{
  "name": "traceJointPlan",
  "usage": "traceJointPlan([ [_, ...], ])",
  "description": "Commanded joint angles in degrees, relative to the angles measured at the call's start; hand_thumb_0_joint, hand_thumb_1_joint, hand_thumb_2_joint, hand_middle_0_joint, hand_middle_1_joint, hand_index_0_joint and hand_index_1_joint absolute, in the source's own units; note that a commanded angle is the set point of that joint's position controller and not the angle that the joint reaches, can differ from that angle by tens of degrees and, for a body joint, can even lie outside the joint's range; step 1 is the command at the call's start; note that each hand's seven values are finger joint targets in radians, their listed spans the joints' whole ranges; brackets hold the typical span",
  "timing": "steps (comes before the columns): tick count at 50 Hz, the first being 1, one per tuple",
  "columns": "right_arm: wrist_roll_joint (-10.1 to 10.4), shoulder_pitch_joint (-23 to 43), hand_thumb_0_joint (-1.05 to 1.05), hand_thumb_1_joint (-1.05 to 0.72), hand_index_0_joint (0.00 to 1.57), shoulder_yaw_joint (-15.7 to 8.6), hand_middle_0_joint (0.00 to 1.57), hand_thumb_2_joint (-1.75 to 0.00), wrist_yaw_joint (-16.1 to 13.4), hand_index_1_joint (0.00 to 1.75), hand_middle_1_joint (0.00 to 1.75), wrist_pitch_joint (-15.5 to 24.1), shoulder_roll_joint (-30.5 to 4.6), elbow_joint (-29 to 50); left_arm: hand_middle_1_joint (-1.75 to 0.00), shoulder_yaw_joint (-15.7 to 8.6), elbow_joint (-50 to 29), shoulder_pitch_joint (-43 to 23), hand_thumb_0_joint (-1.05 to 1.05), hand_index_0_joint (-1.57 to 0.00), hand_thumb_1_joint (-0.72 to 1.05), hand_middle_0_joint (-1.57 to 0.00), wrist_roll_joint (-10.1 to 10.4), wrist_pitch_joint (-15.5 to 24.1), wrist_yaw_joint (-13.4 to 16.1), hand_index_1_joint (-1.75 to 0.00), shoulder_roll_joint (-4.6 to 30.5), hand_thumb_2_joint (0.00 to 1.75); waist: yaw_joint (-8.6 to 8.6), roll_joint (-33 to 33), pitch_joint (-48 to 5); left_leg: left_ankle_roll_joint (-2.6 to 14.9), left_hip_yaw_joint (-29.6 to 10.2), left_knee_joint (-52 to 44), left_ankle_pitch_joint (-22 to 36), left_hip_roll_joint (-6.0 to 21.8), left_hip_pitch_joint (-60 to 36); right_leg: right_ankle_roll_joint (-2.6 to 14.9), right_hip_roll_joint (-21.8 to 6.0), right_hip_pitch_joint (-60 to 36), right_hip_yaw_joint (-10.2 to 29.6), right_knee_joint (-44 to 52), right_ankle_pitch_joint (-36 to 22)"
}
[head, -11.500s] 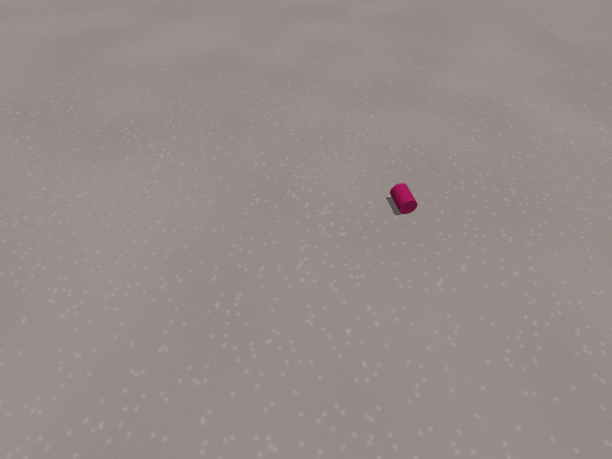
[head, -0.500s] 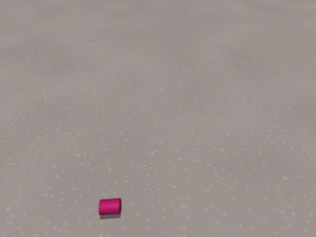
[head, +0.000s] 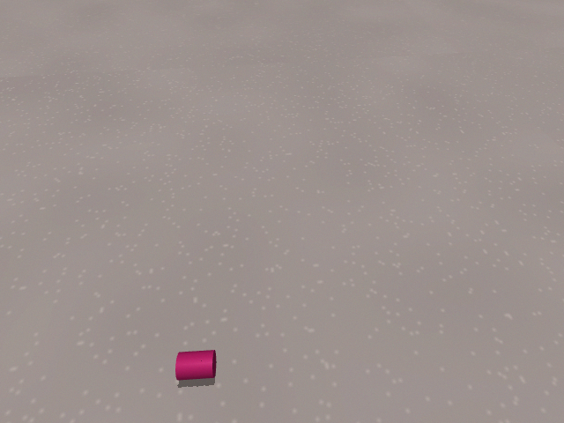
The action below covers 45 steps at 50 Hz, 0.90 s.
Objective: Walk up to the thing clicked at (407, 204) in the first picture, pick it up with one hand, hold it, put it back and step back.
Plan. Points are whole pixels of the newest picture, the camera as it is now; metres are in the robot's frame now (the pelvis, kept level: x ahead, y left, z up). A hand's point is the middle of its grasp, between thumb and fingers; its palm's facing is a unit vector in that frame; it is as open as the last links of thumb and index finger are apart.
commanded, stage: rise first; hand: left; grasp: from above
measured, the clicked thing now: (196, 364) +0.42 +0.28 -0.74
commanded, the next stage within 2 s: none
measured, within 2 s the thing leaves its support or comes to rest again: neither
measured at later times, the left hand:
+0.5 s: hand out of the picture +0.13 +0.26 -0.20, palm faces -0.09 -0.91 -0.40, open 13.1 cm
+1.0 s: hand out of the picture +0.12 +0.27 -0.25, palm faces -0.20 -0.85 -0.49, open 14.1 cm
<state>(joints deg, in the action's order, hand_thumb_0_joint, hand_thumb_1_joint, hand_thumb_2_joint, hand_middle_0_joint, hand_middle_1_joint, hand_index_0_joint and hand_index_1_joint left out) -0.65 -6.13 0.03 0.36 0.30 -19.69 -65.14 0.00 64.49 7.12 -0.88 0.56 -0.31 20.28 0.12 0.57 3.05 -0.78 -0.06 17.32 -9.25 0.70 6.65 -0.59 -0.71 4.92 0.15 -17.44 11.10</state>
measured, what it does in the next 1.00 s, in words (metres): lowers itself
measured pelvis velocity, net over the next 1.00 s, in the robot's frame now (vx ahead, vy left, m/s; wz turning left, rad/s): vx -0.01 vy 0.01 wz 0.01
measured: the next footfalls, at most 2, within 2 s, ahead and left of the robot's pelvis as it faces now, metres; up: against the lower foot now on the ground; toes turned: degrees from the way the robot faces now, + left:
none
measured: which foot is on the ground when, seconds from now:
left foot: down 0.00-1.00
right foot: down 0.00-1.00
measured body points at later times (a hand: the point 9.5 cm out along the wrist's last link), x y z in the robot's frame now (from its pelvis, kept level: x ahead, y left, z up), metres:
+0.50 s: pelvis -0.01 +0.01 -0.05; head +0.07 +0.01 +0.39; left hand +0.14 +0.31 -0.17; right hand +0.12 -0.25 -0.16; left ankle +0.00 +0.13 -0.75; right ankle -0.02 -0.12 -0.75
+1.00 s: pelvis -0.01 +0.01 -0.12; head +0.10 +0.03 +0.32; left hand +0.13 +0.31 -0.22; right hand +0.17 -0.24 -0.20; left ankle +0.00 +0.13 -0.75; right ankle -0.02 -0.12 -0.75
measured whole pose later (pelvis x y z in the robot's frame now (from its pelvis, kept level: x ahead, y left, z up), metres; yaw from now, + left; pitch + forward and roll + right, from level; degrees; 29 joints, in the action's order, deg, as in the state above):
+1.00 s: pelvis -0.01 +0.01 -0.12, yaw +0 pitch +21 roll -2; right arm 0.1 -10.4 -1.4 -0.7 7.9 -13.3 -30.2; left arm -7.8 22.1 16.2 -16.3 -12.6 -0.4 19.5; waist 1.6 -0.2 -7.6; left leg -0.5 -2.7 71.1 -31.9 1.1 59.8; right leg -0.8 0.0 56.1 -1.6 -68.9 33.4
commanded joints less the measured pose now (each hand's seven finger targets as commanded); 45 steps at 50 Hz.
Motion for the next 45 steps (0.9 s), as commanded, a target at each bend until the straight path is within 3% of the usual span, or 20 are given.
traceJointPlan([
  [1, 4.06, 0.49, 0.0, -1.0, 0.2, 0.04, 0.2, -0.92, -1.86, 0.3, 0.3, 4.25, -3.12, 19.4, -0.46, -2.21, -23.69, -21.68, 0.0, -0.23, 0.74, -0.23, 3.16, 6.89, 1.84, -0.46, 2.46, 0.93, 6.79, -4.52, -0.59, 1.2, 2.62, 2.56, -0.18, -0.99, 5.4, 1.23, 0.52, 13.1, -0.28, -1.72, -4.68],
  [2, 4.25, -2.43, 0.0, -0.96, 0.2, -0.17, 0.2, -0.92, -2.43, 0.3, 0.3, 4.13, -4.52, 16.29, -0.54, -3.01, -18.66, -26.48, 0.0, -0.2, 0.66, -0.23, 2.99, 6.29, 2.11, -0.54, 4.83, 0.95, 4.92, -1.06, -3.71, 1.52, 2.27, 3.52, -0.88, -1.07, 5.05, 0.9, 0.27, 10.11, -0.91, -1.87, -3.29],
  [3, 3.98, -3.91, 0.0, -0.96, 0.2, -0.83, 0.2, -0.92, -2.9, 0.3, 0.3, 3.56, -6.46, 15.81, -0.61, -6.92, -9.23, -17.42, 0.0, -0.17, 0.58, -0.21, 1.59, 3.85, 2.45, -0.62, 10.72, 0.96, 4.14, 1.11, -2.34, 1.7, 2.17, 4.74, -2.64, -1.33, 7.01, 1.12, 0.79, 11.24, -1.57, -2.49, -0.74],
  [4, 3.96, -4.58, 0.0, -0.93, 0.2, -1.71, 0.2, -0.91, -2.84, 0.3, 0.3, 3.1, -6.26, 16.99, -0.69, -7.55, -5.51, -12.74, 0.0, -0.17, 0.5, -0.18, 1.0, 2.85, 1.74, -0.7, 10.48, 0.94, 2.21, 1.49, -2.1, 1.64, 2.18, 6.4, -1.26, -1.03, 9.19, 1.31, 0.8, 12.11, -1.9, -4.23, -0.92],
  [6, 3.28, -6.33, 0.0, -0.89, 0.2, -3.34, 0.2, -0.9, -3.42, 0.3, 0.3, 3.54, -6.48, 19.02, -0.83, -9.19, -8.5, -17.7, 0.0, -0.15, 0.34, -0.14, -1.25, 3.21, 0.49, -0.82, 14.08, 0.93, 1.79, 0.52, -9.96, 1.61, 1.82, 10.19, 1.82, -1.01, 9.1, 1.43, 0.82, 12.94, -1.37, -8.24, -4.1],
  [8, 2.06, -8.05, 0.0, -0.89, 0.2, -4.7, 0.2, -0.9, -2.91, 0.3, 0.3, 3.89, -6.35, 21.34, -0.95, -10.36, -3.32, -10.6, 0.0, -0.12, 0.2, -0.1, -5.14, 2.01, -1.09, -0.92, 12.99, 0.92, 1.23, 1.01, -14.84, 1.54, 1.38, 15.41, 4.43, -1.59, 12.61, 1.46, 0.78, 13.99, -1.4, -13.04, -6.69],
  [9, 1.7, -8.68, 0.0, -0.9, 0.2, -5.12, 0.2, -0.9, -2.51, 0.3, 0.3, 3.82, -5.9, 22.45, -0.98, -11.48, -3.07, -6.75, 0.0, -0.12, 0.12, -0.1, -6.51, 1.54, -1.59, -0.95, 12.83, 0.92, -0.77, 0.28, -16.97, 1.46, 1.38, 17.05, 5.83, -2.01, 14.25, 1.68, 0.68, 13.51, -1.22, -14.97, -7.57],
  [11, 1.87, -8.62, 0.0, -0.9, 0.2, -5.57, 0.2, -0.9, -2.23, 0.3, 0.3, 3.69, -5.23, 25.82, -1.02, -12.45, -9.13, -4.52, 0.0, -0.11, -0.04, -0.08, -7.53, 0.43, -1.36, -1.0, 12.19, 0.94, -2.48, -3.91, -20.27, 0.73, 1.5, 17.28, 7.49, -2.35, 12.96, 2.02, 0.98, 13.43, -1.1, -16.2, -7.82],
  [14, 2.29, -6.03, 0.0, -0.88, 0.2, -5.16, 0.2, -0.89, -1.93, 0.3, 0.3, 3.55, -4.82, 29.71, -1.07, -10.34, -13.05, -4.73, 0.0, -0.08, -0.28, -0.05, -8.46, -3.56, -0.26, -1.05, 9.21, 0.96, -1.61, -4.23, -15.94, 0.22, 0.46, 17.38, 4.35, -1.61, 15.99, 2.24, 1.62, 17.82, -2.12, -16.54, -3.04],
  [15, 2.4, -5.41, 0.0, -0.89, 0.2, -5.2, 0.2, -0.89, -1.85, 0.3, 0.3, 3.59, -4.76, 30.99, -1.05, -10.48, -14.52, -6.18, 0.0, -0.07, -0.34, -0.06, -8.89, -4.75, 0.06, -1.04, 9.66, 0.98, -1.01, -3.67, -14.81, 0.31, 0.34, 18.13, 2.07, -1.32, 17.53, 2.11, 1.65, 19.46, -2.12, -16.94, -0.91],
  [17, 2.43, -5.04, 0.0, -0.89, 0.2, -5.2, 0.2, -0.9, -1.63, 0.3, 0.3, 4.01, -4.42, 33.01, -1.05, -10.56, -18.01, -6.16, 0.0, -0.07, -0.48, -0.07, -9.13, -6.5, 0.4, -1.05, 9.89, 0.98, -0.18, -2.28, -14.15, 0.59, 0.31, 20.2, -1.31, -0.96, 20.16, 1.89, 1.78, 22.26, -2.12, -18.81, 2.37],
  [20, 2.28, -6.34, 0.0, -0.89, 0.2, -5.31, 0.2, -0.9, -1.58, 0.3, 0.3, 5.15, -3.98, 34.06, -1.06, -10.4, -22.09, -5.32, 0.0, -0.07, -0.54, -0.07, -9.55, -7.69, 0.62, -1.06, 8.61, 0.98, 0.51, -1.02, -15.83, 0.85, -0.06, 24.15, -2.07, -0.68, 22.79, 1.64, 1.91, 25.94, -2.33, -22.78, 3.08],
  [24, 1.89, -7.54, 0.0, -0.88, 0.2, -5.64, 0.2, -0.89, -1.91, 0.3, 0.3, 6.7, -3.35, 36.01, -1.06, -12.1, -30.87, -4.06, 0.0, -0.06, -0.54, -0.06, -10.38, -6.93, 0.9, -1.06, 9.77, 0.99, 1.1, -2.41, -21.02, 1.11, -0.06, 30.06, -0.01, -0.55, 24.65, 1.42, 1.59, 29.38, -1.77, -28.65, 0.86],
  [29, 1.59, -7.59, 0.0, -0.89, 0.2, -5.76, 0.2, -0.9, -2.38, 0.3, 0.3, 7.78, -3.16, 37.56, -1.05, -11.72, -38.29, 1.48, 0.0, -0.05, -0.56, -0.06, -12.2, -8.02, 0.56, -1.06, 9.8, 1.01, 1.29, -4.72, -23.36, 1.1, -0.71, 34.13, 3.44, 0.11, 25.98, 1.51, 1.56, 33.32, -1.7, -33.17, -0.99],
  [38, 1.34, -6.3, 0.0, -0.92, 0.2, -5.32, 0.2, -0.9, -2.28, 0.3, 0.3, 8.81, -2.46, 40.44, -1.07, -11.45, -44.21, 8.57, 0.0, -0.08, -0.56, -0.08, -14.33, -12.13, 0.75, -1.06, 8.91, 0.96, 1.49, -4.09, -23.9, 1.66, -1.27, 39.7, 2.21, 0.12, 32.04, 1.45, 1.64, 37.93, -2.05, -37.3, 0.12],
  [45, 1.12, -5.55, 0.0, -0.94, 0.2, -5.2, 0.2, -0.91, -1.85, 0.3, 0.3, 10.15, -2.22, 42.1, -1.05, -11.45, -48.34, 11.3, 0.0, -0.1, -0.58, -0.1, -15.33, -11.87, 0.92, -1.05, 8.77, 0.96, 1.72, -4.76, -26.07, 1.6, -1.54, 44.55, 0.94, 0.06, 36.47, 1.54, 1.8, 42.93, -2.17, -42.43, 1.75],
])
